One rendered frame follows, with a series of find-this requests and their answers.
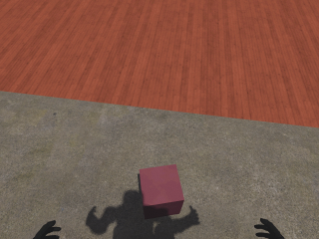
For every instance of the carton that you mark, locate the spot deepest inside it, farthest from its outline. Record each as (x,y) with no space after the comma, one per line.
(161,191)

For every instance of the left robot hand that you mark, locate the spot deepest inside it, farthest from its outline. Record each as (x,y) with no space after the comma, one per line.
(46,229)

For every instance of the right robot hand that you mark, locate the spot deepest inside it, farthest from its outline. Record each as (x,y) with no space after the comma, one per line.
(266,225)

